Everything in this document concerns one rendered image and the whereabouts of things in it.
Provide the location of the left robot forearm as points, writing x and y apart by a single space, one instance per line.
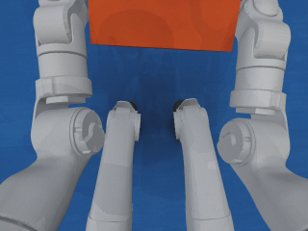
62 55

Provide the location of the right robot forearm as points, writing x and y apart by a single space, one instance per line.
263 43

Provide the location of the robot left upper arm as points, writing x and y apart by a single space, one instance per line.
37 197

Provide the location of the carton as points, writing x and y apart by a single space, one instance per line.
195 25

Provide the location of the robot right upper arm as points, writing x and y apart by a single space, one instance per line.
257 150

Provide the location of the right robot foot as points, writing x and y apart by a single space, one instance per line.
175 107

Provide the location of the robot right shin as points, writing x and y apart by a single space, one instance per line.
193 101

